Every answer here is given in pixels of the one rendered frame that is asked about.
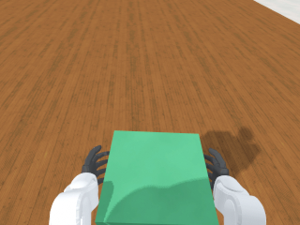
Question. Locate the robot right hand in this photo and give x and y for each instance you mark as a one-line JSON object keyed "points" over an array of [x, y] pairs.
{"points": [[219, 168]]}

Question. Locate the right robot forearm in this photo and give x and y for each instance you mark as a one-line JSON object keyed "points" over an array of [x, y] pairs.
{"points": [[235, 204]]}

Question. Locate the robot left hand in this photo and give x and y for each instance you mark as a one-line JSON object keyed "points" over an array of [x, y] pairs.
{"points": [[91, 163]]}

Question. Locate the left robot forearm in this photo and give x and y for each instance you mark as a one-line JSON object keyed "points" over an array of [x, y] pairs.
{"points": [[74, 206]]}

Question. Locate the carton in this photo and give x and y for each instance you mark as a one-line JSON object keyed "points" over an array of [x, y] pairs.
{"points": [[156, 178]]}

